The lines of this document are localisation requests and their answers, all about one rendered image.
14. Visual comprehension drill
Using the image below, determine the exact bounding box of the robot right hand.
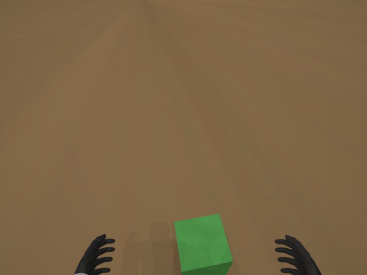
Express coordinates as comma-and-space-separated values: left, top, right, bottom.
275, 235, 322, 275

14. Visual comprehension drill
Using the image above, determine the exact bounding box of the robot left hand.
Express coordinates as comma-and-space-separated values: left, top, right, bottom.
74, 234, 115, 275

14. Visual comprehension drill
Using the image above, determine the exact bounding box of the carton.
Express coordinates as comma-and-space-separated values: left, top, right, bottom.
174, 214, 233, 275

